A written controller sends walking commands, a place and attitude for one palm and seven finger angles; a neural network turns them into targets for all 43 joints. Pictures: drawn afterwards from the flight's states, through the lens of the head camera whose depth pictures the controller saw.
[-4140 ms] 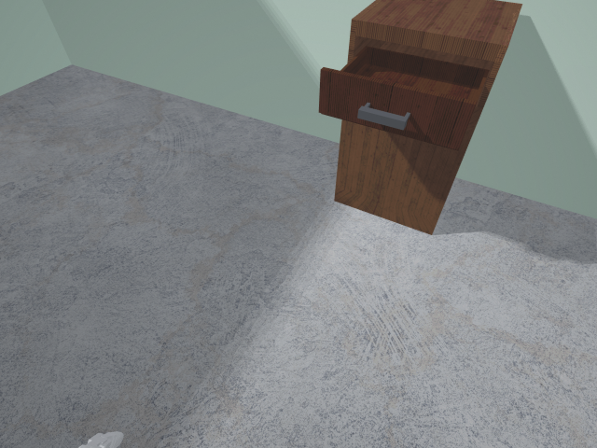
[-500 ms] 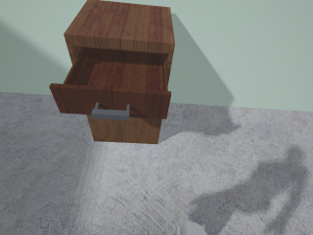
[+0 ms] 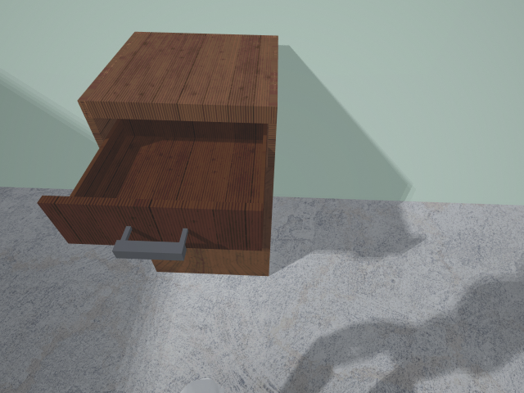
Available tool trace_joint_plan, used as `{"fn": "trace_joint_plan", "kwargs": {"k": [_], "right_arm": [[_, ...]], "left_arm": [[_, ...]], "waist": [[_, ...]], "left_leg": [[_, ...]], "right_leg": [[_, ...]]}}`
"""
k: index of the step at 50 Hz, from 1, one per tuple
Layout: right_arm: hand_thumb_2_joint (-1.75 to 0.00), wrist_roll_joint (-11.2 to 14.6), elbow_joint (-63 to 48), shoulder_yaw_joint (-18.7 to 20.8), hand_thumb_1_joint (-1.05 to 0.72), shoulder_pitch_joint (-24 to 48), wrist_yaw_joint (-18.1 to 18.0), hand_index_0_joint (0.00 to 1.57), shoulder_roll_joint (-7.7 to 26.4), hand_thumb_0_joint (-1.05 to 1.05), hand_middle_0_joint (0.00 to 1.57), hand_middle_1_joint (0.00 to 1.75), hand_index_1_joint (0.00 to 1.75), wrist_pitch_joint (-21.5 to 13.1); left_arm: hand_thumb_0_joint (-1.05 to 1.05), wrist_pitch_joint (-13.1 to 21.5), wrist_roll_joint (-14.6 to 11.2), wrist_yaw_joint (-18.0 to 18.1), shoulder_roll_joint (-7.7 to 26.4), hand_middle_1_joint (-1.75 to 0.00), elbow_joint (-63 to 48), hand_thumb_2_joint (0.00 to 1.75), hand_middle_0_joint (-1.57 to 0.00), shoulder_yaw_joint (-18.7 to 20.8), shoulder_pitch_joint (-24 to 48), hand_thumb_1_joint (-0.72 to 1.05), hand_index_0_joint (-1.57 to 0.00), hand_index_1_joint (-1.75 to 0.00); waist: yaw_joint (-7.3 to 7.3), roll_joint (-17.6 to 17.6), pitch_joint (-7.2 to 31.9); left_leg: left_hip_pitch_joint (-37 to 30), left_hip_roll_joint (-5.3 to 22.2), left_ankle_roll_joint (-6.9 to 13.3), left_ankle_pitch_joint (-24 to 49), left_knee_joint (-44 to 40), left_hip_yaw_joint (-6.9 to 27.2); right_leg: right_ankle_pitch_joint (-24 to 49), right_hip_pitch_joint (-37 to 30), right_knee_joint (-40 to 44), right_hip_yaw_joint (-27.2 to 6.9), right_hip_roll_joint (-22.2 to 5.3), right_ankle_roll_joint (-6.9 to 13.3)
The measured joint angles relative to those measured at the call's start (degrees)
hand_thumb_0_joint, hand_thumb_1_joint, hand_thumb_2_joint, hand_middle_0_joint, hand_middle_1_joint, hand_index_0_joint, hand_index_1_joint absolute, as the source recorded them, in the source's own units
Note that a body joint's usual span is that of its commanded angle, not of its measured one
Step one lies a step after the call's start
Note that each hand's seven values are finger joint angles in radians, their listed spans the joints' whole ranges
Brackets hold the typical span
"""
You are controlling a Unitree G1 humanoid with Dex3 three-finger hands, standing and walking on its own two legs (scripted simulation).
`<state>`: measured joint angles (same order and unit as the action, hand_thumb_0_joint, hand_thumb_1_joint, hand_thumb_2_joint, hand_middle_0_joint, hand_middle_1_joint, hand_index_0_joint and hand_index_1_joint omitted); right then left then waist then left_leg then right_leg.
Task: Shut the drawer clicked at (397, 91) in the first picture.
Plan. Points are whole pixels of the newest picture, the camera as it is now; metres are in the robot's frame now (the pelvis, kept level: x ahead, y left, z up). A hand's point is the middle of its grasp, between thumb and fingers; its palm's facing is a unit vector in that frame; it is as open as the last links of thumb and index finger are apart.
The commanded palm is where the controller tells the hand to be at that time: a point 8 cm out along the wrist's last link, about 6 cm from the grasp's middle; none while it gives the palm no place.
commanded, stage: take the last steps up to it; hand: left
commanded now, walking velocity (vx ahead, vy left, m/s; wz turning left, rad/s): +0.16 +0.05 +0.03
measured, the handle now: (153, 241) +0.41 +0.24 -0.06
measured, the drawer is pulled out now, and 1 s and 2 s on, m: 0.29 0.29 0.29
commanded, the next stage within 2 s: come to a stop and stand still in 0.08 s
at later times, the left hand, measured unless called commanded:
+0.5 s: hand out of the picture +0.05 +0.22 -0.19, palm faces +0.06 -0.98 -0.17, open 7.4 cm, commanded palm none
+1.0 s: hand out of the picture +0.04 +0.15 -0.15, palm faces +0.08 -0.96 -0.27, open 7.3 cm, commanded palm none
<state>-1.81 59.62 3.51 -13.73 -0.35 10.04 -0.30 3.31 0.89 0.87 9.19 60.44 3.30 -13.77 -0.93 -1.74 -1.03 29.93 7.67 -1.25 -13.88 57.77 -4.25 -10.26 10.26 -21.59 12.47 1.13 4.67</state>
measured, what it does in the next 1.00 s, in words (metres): steps on the spot: left foot, then right foot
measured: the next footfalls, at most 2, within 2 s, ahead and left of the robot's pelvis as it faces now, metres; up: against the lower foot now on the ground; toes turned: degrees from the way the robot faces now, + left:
left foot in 0.22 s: +0.13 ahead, +0.14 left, +0.00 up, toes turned +8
right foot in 0.72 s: +0.12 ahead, -0.05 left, +0.00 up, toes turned -5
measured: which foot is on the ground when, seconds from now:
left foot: up 0.00-0.20, down 0.22-0.72, up 0.74-1.00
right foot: down 0.00-0.24, up 0.26-0.70, down 0.72-1.00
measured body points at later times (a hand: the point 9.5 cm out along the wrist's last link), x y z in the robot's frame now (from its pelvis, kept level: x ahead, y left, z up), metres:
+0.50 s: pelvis +0.06 +0.04 +0.00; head +0.09 +0.07 +0.45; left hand +0.04 +0.27 -0.17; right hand +0.14 -0.19 -0.14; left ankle +0.09 +0.14 -0.74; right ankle +0.03 -0.10 -0.67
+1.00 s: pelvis +0.02 -0.04 +0.01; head +0.03 -0.08 +0.46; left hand +0.03 +0.20 -0.13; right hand -0.01 -0.28 -0.17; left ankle +0.00 +0.12 -0.67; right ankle +0.03 -0.14 -0.74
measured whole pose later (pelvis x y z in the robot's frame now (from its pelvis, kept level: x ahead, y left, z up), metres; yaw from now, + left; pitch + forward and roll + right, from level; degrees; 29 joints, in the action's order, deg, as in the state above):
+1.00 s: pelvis +0.02 -0.04 +0.01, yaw +0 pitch +0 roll +3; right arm -2.0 61.3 3.9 -19.2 0.9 12.4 4.2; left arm -0.2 1.1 1.7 7.3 59.1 2.8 -16.9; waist 0.7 -2.4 -1.3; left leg 23.6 1.7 -2.6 -15.9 55.0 -1.7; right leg -11.3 10.6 -22.1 3.2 -3.9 0.8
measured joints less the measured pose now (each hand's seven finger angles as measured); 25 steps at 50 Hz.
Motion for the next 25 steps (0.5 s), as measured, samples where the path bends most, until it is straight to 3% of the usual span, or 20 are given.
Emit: {"fn": "trace_joint_plan", "kwargs": {"k": [8,11,15,20,25], "right_arm": [[-0.89,0.2,-1.0,-0.9,-0.91,4.0,0.9,0.20,-0.5,0.00,0.19,0.30,0.30,-0.1],[-0.89,0.3,-0.8,-1.7,-0.91,4.1,0.7,0.20,-1.1,0.00,0.19,0.30,0.30,-0.9],[-0.89,0.8,0.1,-2.9,-0.91,4.8,-0.9,0.20,-3.3,0.00,0.20,0.30,0.30,-1.7],[-0.89,1.2,0.0,-2.8,-0.95,7.0,-2.9,0.21,-3.5,-0.03,0.20,0.30,0.30,-1.5],[-0.89,0.9,-0.2,-1.9,-0.95,6.7,-3.2,0.21,-2.5,-0.03,0.20,0.30,0.30,0.0]], "left_arm": [[0.00,-0.6,0.5,-0.7,-1.2,-0.30,3.5,0.90,-0.20,-0.9,-6.1,0.91,-0.20,-0.30],[0.00,-1.2,0.2,-0.6,-1.4,-0.30,4.8,0.90,-0.20,-0.9,-8.3,0.91,-0.20,-0.30],[0.01,-2.7,-0.3,0.4,-1.1,-0.30,6.6,0.90,-0.20,-1.5,-8.8,0.91,-0.20,-0.30],[0.01,-4.6,-0.1,0.9,-1.2,-0.30,6.3,0.90,-0.20,-1.7,-6.2,0.91,-0.20,-0.30],[0.01,-6.3,0.3,0.9,1.2,-0.30,2.4,0.90,-0.20,0.4,-2.2,0.91,-0.20,-0.30]], "waist": [[3.78,1.5,0.0],[4.69,2.0,-0.2],[5.36,4.9,-1.6],[3.61,4.8,-3.6],[2.58,4.8,-4.4]], "left_leg": [[-7.3,-1.8,-0.1,-2.8,-17.9,-0.6],[-13.2,-2.8,0.3,1.3,-26.7,-1.4],[-16.1,-5.3,3.4,-0.5,-27.5,-3.9],[-18.6,-6.1,4.3,0.8,-31.2,-5.0],[-18.0,-4.7,3.5,2.5,-32.4,-4.8]], "right_leg": [[-2.6,-3.1,0.8,-0.1,-0.7,-1.8],[-5.5,-3.1,-2.6,-0.2,-1.7,-3.4],[-12.7,-0.9,-10.4,-3.9,-4.5,-5.1],[-17.2,4.4,-20.2,-8.7,-4.5,-5.7],[-16.0,12.4,-36.1,-12.0,-2.9,-6.3]]}}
